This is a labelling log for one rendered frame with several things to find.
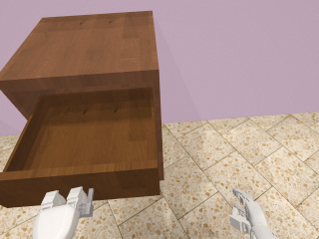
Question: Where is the robot left hand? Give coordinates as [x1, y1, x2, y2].
[32, 186, 88, 239]

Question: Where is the robot right hand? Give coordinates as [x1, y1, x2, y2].
[229, 187, 268, 235]

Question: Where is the handle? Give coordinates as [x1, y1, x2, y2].
[58, 188, 95, 218]

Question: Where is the robot right forearm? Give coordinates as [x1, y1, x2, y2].
[250, 224, 278, 239]

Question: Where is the cabinet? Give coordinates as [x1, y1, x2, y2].
[0, 10, 164, 181]

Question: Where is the drawer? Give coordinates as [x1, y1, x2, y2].
[0, 87, 160, 208]

